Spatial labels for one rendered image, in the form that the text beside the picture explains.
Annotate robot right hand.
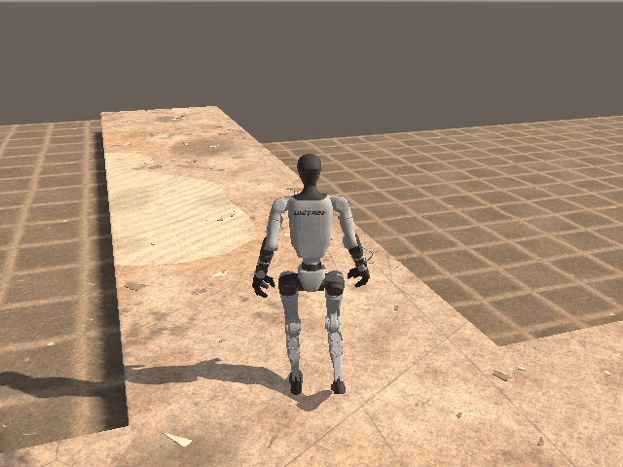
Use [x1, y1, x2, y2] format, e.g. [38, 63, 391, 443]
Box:
[348, 268, 370, 288]

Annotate right robot shin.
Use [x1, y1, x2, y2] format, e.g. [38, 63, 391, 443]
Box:
[328, 316, 343, 382]

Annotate right robot forearm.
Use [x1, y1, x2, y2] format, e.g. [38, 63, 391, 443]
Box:
[348, 234, 368, 271]

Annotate left robot shin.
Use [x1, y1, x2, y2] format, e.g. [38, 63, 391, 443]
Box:
[285, 319, 300, 381]

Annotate left robot forearm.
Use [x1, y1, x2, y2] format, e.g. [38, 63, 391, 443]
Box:
[254, 237, 274, 278]

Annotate robot right upper arm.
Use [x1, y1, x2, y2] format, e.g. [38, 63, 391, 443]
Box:
[330, 196, 358, 249]

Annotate robot left upper arm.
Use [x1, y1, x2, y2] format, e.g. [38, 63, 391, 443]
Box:
[264, 197, 290, 252]

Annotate robot left hand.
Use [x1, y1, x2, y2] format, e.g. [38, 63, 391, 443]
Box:
[252, 274, 275, 298]

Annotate robot shin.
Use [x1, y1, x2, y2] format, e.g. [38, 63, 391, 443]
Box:
[328, 316, 343, 382]
[285, 319, 300, 381]

